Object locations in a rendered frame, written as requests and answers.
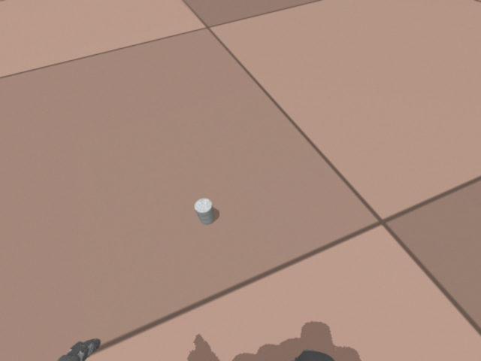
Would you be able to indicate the cup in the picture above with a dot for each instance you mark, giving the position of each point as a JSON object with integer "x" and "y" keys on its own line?
{"x": 204, "y": 210}

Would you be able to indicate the left robot hand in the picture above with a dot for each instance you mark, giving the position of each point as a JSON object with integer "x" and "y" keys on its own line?
{"x": 80, "y": 351}

